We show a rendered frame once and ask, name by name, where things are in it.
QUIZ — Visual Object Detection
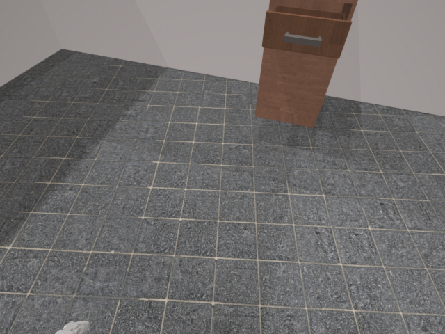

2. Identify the drawer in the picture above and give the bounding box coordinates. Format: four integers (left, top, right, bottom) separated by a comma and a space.
262, 6, 352, 58

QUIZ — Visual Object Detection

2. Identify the handle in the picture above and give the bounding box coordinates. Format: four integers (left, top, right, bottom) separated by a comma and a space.
284, 32, 322, 47
284, 51, 315, 58

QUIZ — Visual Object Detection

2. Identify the cabinet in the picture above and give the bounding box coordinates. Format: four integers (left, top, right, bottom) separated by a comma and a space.
255, 0, 358, 128

